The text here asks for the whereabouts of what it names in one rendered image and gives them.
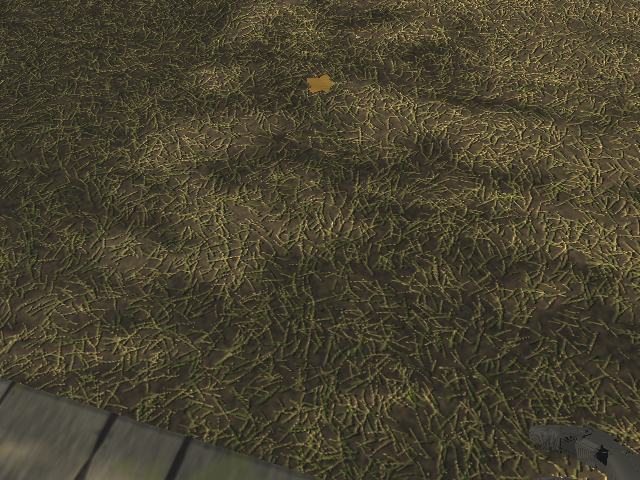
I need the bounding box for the robot right hand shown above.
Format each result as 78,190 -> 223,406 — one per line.
529,424 -> 640,480

